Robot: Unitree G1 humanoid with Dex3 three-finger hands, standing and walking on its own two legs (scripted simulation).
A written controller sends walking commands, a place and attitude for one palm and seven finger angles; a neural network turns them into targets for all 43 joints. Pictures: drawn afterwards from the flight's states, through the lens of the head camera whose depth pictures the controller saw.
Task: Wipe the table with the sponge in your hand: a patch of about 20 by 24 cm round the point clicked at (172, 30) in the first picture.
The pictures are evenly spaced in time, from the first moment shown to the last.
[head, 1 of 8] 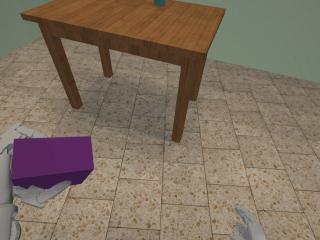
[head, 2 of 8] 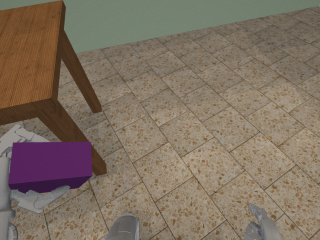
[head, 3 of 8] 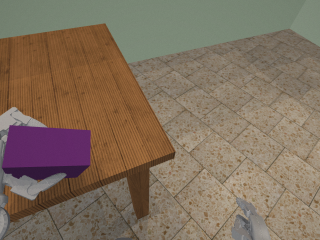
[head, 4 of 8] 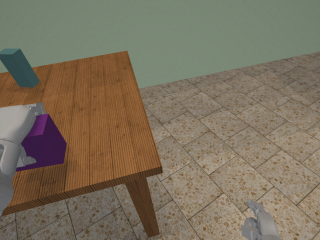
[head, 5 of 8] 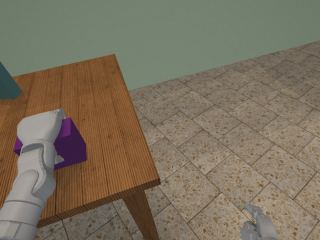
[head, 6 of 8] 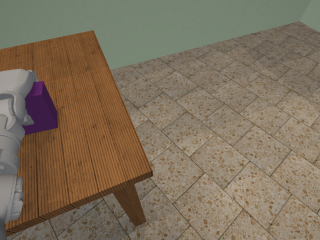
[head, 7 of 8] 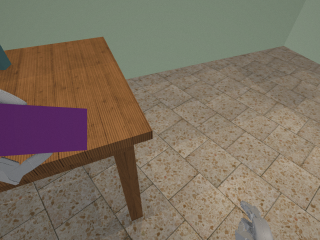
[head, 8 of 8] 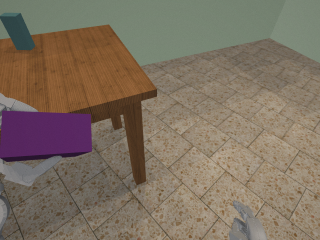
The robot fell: no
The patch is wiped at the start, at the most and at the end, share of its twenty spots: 0.00 1.00 1.00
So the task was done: yes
